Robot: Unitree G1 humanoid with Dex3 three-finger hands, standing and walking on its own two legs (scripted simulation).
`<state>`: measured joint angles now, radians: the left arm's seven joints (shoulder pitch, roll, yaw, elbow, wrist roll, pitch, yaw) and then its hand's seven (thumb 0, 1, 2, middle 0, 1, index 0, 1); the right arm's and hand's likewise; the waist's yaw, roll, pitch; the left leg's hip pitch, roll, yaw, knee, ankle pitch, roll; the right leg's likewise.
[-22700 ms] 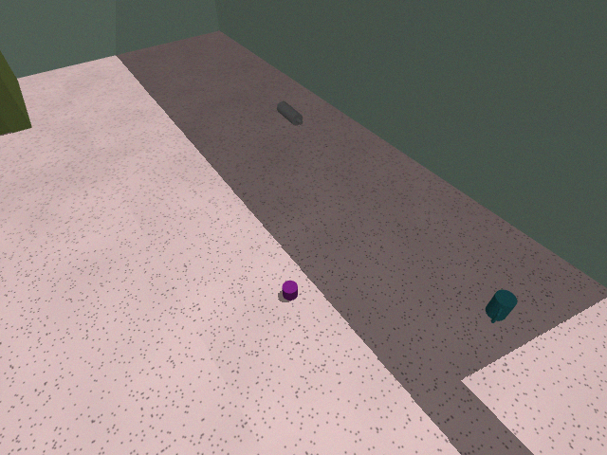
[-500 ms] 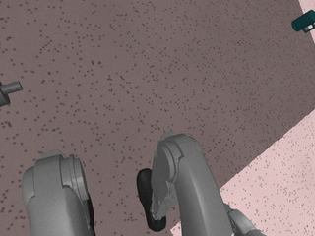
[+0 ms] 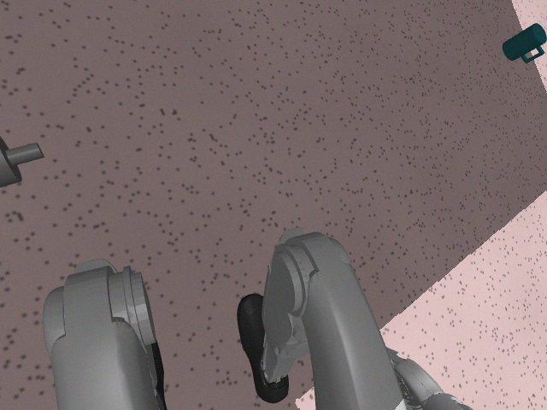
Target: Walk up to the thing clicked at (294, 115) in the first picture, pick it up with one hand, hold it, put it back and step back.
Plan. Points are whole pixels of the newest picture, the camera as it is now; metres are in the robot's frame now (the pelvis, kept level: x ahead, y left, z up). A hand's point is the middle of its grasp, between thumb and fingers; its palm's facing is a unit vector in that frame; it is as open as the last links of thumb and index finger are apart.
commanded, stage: rise first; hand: left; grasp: from above
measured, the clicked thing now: out of the picture +0.45 +0.40 -0.27
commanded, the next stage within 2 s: none
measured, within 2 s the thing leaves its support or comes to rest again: neither
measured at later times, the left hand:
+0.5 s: hand out of the picture +0.39 +0.45 -0.16, palm faces -0.37 -0.20 -0.91, open 14.1 cm
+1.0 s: hand out of the picture +0.39 +0.45 -0.16, palm faces -0.37 -0.21 -0.91, open 14.0 cm
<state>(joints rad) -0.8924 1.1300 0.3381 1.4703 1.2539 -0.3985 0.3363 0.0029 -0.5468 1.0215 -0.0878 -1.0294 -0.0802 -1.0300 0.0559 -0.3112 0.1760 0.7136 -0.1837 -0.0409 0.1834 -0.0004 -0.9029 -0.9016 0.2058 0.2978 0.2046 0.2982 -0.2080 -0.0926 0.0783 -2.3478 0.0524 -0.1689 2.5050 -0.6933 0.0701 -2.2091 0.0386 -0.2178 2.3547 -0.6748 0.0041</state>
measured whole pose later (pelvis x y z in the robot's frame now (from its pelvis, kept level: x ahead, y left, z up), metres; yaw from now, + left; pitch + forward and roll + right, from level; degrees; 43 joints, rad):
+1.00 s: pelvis +0.00 +0.00 +0.00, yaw +0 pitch +29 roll -13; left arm -0.89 1.11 0.33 1.44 1.25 -0.38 0.31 0.00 -0.52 1.01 -0.10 -1.04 -0.10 -1.04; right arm 0.07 -0.31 0.17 0.70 -0.17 -0.05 0.19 0.00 -0.90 -0.90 0.21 0.30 0.20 0.30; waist -0.21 -0.09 0.07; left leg -2.35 0.05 -0.16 2.49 -0.69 0.07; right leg -2.21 0.04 -0.21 2.35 -0.67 0.00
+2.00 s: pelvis +0.00 +0.00 +0.00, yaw +1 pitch +29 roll -13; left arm -0.89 1.10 0.32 1.43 1.25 -0.38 0.30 0.00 -0.49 1.00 -0.12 -1.02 -0.12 -1.01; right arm 0.09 -0.32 0.17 0.70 -0.17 -0.05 0.20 0.00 -0.90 -0.90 0.21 0.30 0.21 0.30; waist -0.21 -0.08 0.06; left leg -2.35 0.04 -0.16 2.49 -0.68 0.07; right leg -2.21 0.03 -0.21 2.35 -0.67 0.01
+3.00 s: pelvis +0.00 +0.00 +0.00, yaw +1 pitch +29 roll -13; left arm -0.90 1.10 0.31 1.44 1.26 -0.38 0.32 0.00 -0.50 0.99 -0.10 -1.05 -0.11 -1.03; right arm 0.08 -0.32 0.16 0.70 -0.17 -0.05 0.20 0.00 -0.89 -0.89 0.21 0.30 0.21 0.30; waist -0.22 -0.07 0.05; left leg -2.35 0.04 -0.16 2.49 -0.68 0.07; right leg -2.22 0.03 -0.21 2.35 -0.67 0.00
